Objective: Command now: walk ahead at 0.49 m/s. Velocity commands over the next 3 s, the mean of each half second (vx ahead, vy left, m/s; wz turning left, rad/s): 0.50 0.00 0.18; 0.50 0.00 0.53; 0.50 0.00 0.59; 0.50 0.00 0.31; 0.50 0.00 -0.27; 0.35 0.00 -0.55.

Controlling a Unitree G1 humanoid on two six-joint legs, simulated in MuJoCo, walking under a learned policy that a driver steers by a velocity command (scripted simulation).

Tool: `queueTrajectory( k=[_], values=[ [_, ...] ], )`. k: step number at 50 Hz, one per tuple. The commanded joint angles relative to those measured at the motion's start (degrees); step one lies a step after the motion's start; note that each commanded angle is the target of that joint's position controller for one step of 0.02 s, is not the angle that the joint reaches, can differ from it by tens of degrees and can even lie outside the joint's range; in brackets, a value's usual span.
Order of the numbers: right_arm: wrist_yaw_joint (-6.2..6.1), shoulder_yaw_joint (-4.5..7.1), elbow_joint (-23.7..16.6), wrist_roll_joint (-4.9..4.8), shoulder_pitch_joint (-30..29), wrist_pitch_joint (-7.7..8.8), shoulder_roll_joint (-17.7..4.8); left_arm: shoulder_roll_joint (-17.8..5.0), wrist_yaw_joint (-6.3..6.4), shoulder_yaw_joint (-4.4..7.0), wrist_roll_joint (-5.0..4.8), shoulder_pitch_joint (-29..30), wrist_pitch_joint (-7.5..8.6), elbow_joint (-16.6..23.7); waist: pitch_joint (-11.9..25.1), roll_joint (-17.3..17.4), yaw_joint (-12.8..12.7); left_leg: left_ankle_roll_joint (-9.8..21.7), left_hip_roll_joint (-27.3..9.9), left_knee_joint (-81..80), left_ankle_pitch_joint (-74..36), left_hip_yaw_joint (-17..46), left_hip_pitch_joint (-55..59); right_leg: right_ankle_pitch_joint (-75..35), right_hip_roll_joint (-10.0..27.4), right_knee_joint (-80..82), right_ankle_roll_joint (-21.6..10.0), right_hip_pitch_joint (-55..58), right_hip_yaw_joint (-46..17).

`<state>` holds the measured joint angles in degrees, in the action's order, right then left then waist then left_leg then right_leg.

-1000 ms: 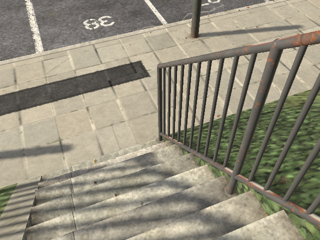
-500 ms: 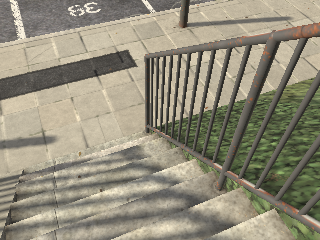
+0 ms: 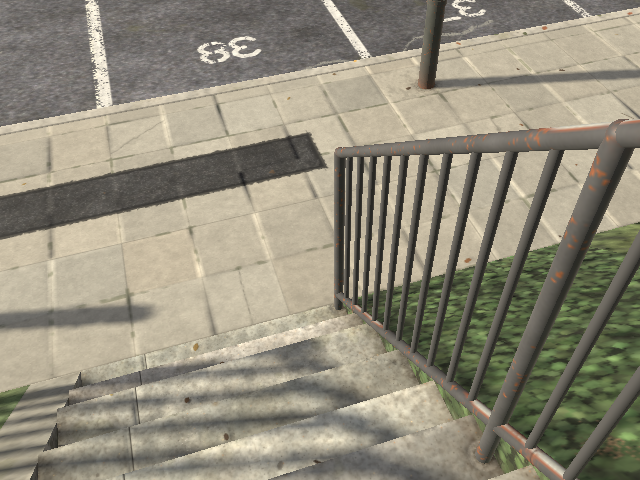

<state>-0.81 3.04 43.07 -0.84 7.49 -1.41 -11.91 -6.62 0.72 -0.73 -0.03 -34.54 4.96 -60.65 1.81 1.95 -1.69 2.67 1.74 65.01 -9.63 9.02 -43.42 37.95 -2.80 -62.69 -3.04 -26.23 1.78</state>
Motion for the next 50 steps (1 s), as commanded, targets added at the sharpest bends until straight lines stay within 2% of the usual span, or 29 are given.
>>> queueTrajectory(
  k=[1,5,8,9,10,11,13,14,15,17,18,19,21,22,23,26,31,32,33,34,35,36,37,38,39,41,44,47,50],
  values=[
    [3.09,-1.48,-3.6,1.05,-1.0,0.82,2.0,-7.0,3.87,0.82,-0.67,6.3,0.61,6.0,-3.6,-6.0,2.0,-4.2,1.1,-23.1,-17.6,-8.0,20.8,-6.7,5.0,17.1,-8.4,-17.0,-10.7],
    [3.46,-0.52,-3.2,-0.56,0.8,0.91,0.5,-7.6,4.23,2.09,-0.72,3.6,-2.44,4.8,-4.2,-7.0,-0.9,-3.9,0.6,-31.5,-6.6,-11.0,23.2,-15.4,7.2,3.0,-7.9,-7.6,-12.9],
    [2.67,2.52,6.1,0.13,27.0,1.44,-3.5,-4.3,3.30,1.82,-1.73,5.4,-4.11,3.9,-2.8,-3.7,8.8,4.5,-7.4,-62.6,-11.8,-9.2,43.9,-41.9,2.5,-35.0,-4.2,-5.8,-9.6],
    [2.56,1.16,10.1,0.64,36.1,1.78,0.3,-2.6,1.78,2.15,-0.95,7.7,-3.58,3.8,-2.1,5.8,13.0,8.4,-12.5,-51.6,-25.2,-3.7,61.1,-4.8,-5.3,-63.5,-2.6,-27.5,-6.4],
    [3.23,-0.50,11.0,2.42,33.8,2.39,-1.0,-0.1,0.82,1.40,-1.55,6.0,-1.86,8.6,0.1,13.4,6.2,11.2,-18.4,-26.8,-45.5,3.1,68.5,11.7,-5.2,-75.8,-3.5,-46.0,-11.4],
    [3.99,-0.12,10.7,1.95,32.6,2.68,-2.9,-3.6,0.24,1.55,-3.28,3.4,-0.47,10.4,5.6,10.5,3.6,16.3,-20.2,-27.5,-30.6,8.2,67.9,4.3,-2.4,-70.2,-3.7,-49.9,-15.9],
    [3.94,2.46,13.2,0.00,26.3,3.28,-10.5,-4.9,1.64,1.05,-3.70,9.7,-0.50,14.4,2.0,3.6,-0.9,22.5,-27.7,-43.0,24.8,27.5,56.2,-3.1,5.8,-57.5,-1.1,-56.3,-10.2],
    [3.32,-1.35,10.9,1.99,19.0,3.93,0.3,-7.0,2.42,1.98,-3.41,17.4,-1.93,14.6,-4.8,-7.4,-1.5,18.6,-25.1,-43.5,30.6,26.3,45.6,-13.7,8.2,-52.5,0.2,-58.3,-13.1],
    [2.80,-2.05,10.0,2.21,16.1,4.67,1.5,-8.5,2.65,2.50,-3.27,19.8,-2.27,15.4,-8.0,-7.9,-3.3,15.6,-20.8,-41.2,28.7,25.2,34.9,-23.1,10.0,-40.2,1.7,-53.0,-12.3],
    [-0.35,-3.28,7.6,2.46,12.1,4.98,1.3,-7.6,2.47,2.35,1.61,21.9,-2.08,17.9,-11.4,-6.3,-4.7,11.7,-10.1,-38.0,10.6,12.8,14.8,-41.1,9.8,-13.7,6.1,-35.4,-8.3],
    [-1.07,-2.32,9.9,2.72,15.4,5.20,-0.7,-4.2,1.89,2.04,3.31,18.8,-2.13,16.2,-6.6,-0.5,-3.9,10.9,-7.3,-38.0,6.9,10.9,9.7,-50.8,8.9,-10.8,5.8,-21.4,-7.1],
    [-1.49,-1.60,10.9,2.32,17.3,4.99,-3.9,-3.7,1.39,1.96,2.17,15.9,-2.22,14.6,-3.7,1.9,-4.6,10.6,-6.4,-36.6,7.0,10.0,8.8,-56.4,7.6,-11.3,5.9,-14.3,-6.3],
    [-2.57,-1.89,12.0,-0.06,23.9,5.47,-2.1,-8.8,0.79,3.44,0.08,23.2,-1.49,17.4,-5.6,1.8,-0.4,10.6,-7.0,-31.5,15.3,12.4,25.8,-63.5,8.5,2.1,4.4,-28.2,-10.5],
    [-3.39,-2.33,12.3,-1.45,25.8,5.03,0.0,-8.9,0.34,3.29,1.30,29.0,-0.82,19.2,-6.6,1.5,2.1,10.2,-6.0,-28.2,19.1,12.4,29.2,-68.4,8.0,13.5,4.3,-27.8,-11.4],
    [-4.21,-2.25,11.5,-1.02,26.4,4.41,-0.2,-8.2,-0.51,2.95,2.00,33.9,-0.39,21.0,-7.3,-0.5,4.3,9.4,-3.6,-26.7,24.8,10.0,24.6,-73.4,5.9,22.2,4.9,-20.9,-9.2],
    [-3.86,-0.99,10.7,-0.38,25.4,2.23,-2.5,-5.5,-3.02,2.70,0.17,36.7,-0.77,25.4,-7.3,3.4,8.0,9.7,-0.7,-23.2,31.1,10.3,17.9,-70.6,2.7,32.1,5.4,-5.5,-6.7],
    [-2.66,0.45,9.0,-0.66,16.3,1.99,-3.5,-14.8,-3.87,7.14,-0.27,11.5,0.73,16.9,0.2,5.3,-2.5,7.6,1.2,6.3,15.9,14.1,29.7,-59.9,8.3,39.4,2.3,12.3,-10.9],
    [-1.90,0.20,10.6,-1.00,21.0,2.77,-1.8,-15.0,-2.19,8.28,-0.91,4.7,0.59,15.4,-1.3,2.6,-5.4,5.5,3.9,18.4,18.0,11.0,22.9,-55.3,10.2,48.6,1.5,21.9,-7.6],
    [-1.06,-0.29,14.1,-1.26,24.1,3.88,2.9,-15.0,-2.56,7.85,-0.11,-7.3,0.20,9.5,-0.4,-5.4,-7.6,2.9,10.5,44.1,44.9,7.9,6.1,-72.6,16.2,37.8,-1.2,37.4,-11.1],
    [-0.19,-0.91,14.0,-1.06,34.9,4.34,7.6,-13.2,-4.01,5.92,-0.02,-9.4,0.02,7.5,1.7,-21.5,-0.8,1.7,12.6,58.7,63.1,9.6,-15.7,-89.5,20.3,15.5,-4.6,49.4,-15.2],
    [-0.58,-1.00,11.7,-2.32,35.9,4.31,5.1,-13.6,-4.82,6.04,-1.43,-9.0,-1.08,6.7,3.4,-27.5,0.6,0.6,9.7,60.0,57.8,8.0,-21.4,-77.7,23.9,22.0,-5.5,45.5,-24.6],
    [-1.32,-0.16,8.6,-2.92,30.6,3.00,0.1,-12.8,-5.64,5.92,-2.97,-5.8,-1.64,7.8,2.8,-20.8,1.4,0.7,5.6,55.2,49.8,3.5,-23.8,-43.7,26.6,30.6,-9.6,37.9,-29.2],
    [-2.45,0.05,5.3,-4.01,21.1,1.53,-1.2,-13.7,-5.21,6.20,-2.50,-0.9,-2.04,6.0,-0.5,-13.6,1.7,1.8,0.1,52.2,42.5,0.5,-24.2,-10.3,28.5,39.8,-13.3,26.3,-38.2],
    [-3.09,0.07,3.0,-4.62,14.6,0.11,-1.8,-10.4,-4.73,4.89,-1.15,3.4,-1.77,6.0,-6.5,-9.6,1.4,2.6,-2.3,48.8,36.9,0.9,-24.7,-3.1,28.0,43.1,-12.0,16.7,-39.3],
    [-3.21,0.49,2.3,-3.45,12.5,-0.49,-2.3,-6.3,-3.61,2.92,0.36,9.1,-0.61,7.3,-9.9,-6.1,3.0,3.2,-3.8,38.4,23.1,6.1,-22.6,-3.5,23.6,40.1,-7.3,7.4,-32.5],
    [-2.71,0.86,1.8,-0.97,15.1,-1.08,-1.8,-4.6,-1.33,1.23,2.04,12.5,0.67,6.8,-11.7,-8.2,6.3,1.4,-3.2,22.1,10.7,6.2,-14.8,-15.7,19.1,38.6,-3.8,-4.6,-21.2],
    [-1.29,0.92,2.9,0.88,17.7,-0.05,-0.2,-11.3,0.69,2.01,3.25,12.3,0.74,4.8,-5.6,-11.4,8.7,-0.7,-2.5,14.8,1.2,2.3,-2.8,-40.7,17.0,35.8,-5.2,-6.6,-14.2],
    [1.10,1.21,-0.5,0.26,8.7,-0.01,-2.3,-8.7,3.06,1.76,-0.72,5.0,1.60,3.1,-7.6,-6.8,4.8,0.1,-2.1,-10.3,-22.4,6.0,-6.7,-25.0,13.9,27.2,-2.4,2.2,-6.5],
    [2.74,0.55,-2.0,1.27,4.7,-0.08,-0.2,-8.3,3.77,1.32,-1.04,1.1,1.15,1.9,-8.8,-5.1,1.6,-1.4,-0.3,-17.4,-31.4,1.5,2.8,-16.8,14.0,21.8,-3.5,-0.8,-4.0]
  ],
)
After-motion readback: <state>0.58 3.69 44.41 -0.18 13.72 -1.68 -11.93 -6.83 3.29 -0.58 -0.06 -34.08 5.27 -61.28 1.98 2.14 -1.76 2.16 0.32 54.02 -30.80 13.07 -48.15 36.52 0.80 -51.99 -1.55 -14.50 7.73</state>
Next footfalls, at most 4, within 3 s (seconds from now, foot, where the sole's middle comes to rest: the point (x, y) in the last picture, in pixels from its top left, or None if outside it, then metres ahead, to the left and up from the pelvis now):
0.18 left None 0.15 0.09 -0.90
0.64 right None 0.48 -0.14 -1.09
1.20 left None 0.62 0.19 -1.29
1.66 right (313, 450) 0.90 0.11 -1.48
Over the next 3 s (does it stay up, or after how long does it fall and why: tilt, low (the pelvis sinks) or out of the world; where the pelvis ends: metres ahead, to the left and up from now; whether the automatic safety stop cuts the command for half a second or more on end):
stays up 1.20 0.64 -1.10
